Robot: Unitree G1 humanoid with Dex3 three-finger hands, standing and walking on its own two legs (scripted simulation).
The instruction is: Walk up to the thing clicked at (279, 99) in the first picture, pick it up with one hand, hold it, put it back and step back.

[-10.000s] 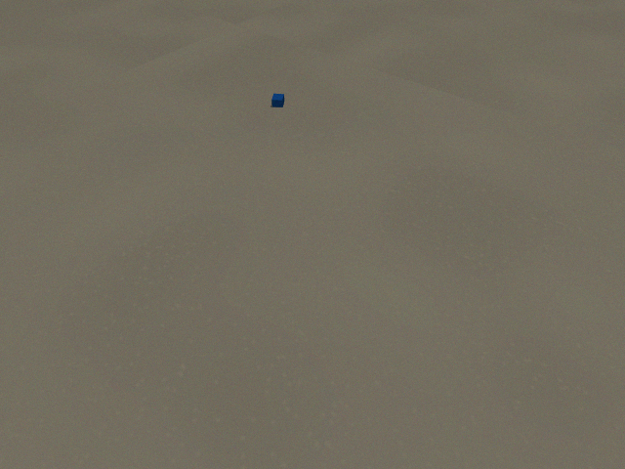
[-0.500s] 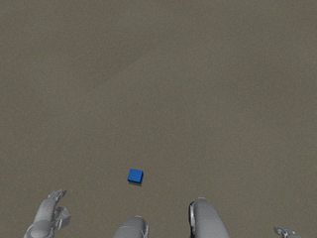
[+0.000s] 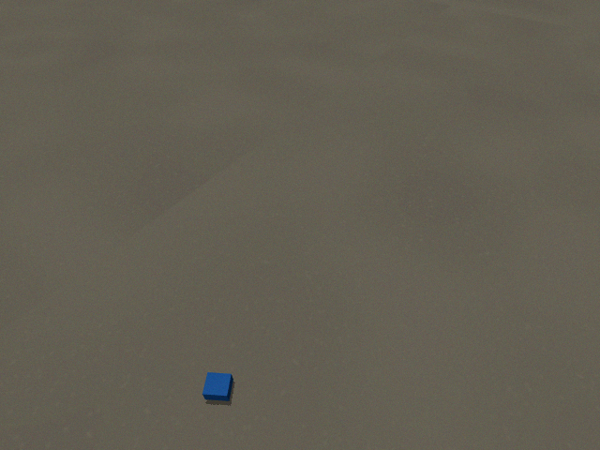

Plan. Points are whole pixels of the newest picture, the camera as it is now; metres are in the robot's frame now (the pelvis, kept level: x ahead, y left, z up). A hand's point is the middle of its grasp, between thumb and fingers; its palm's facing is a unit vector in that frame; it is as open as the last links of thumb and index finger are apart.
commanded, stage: walk up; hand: left
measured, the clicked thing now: (218, 386) +0.45 +0.27 -0.73
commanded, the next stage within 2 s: none
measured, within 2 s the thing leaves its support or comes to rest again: neither
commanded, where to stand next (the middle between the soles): +0.09 -0.02 m, yaw +3 degrees
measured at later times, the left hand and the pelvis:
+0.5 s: hand out of the picture +0.13 +0.31 -0.15, palm faces +0.04 -0.92 -0.40, open 7.4 cm; pelvis +0.04 +0.04 +0.00, yaw +4 degrees
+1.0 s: hand out of the picture -0.02 +0.30 -0.12, palm faces +0.04 -0.90 -0.44, open 7.4 cm; pelvis -0.05 +0.02 +0.01, yaw +2 degrees
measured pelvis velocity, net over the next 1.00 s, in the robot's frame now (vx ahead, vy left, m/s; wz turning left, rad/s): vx -0.05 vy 0.02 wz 0.03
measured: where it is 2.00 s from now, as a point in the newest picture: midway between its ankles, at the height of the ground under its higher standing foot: outside the picture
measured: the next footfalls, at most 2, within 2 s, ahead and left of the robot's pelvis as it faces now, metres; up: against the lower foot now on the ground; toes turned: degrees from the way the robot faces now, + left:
left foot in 0.38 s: +0.17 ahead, +0.15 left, +0.00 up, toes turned +0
right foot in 0.74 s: +0.02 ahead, -0.08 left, +0.00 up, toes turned +1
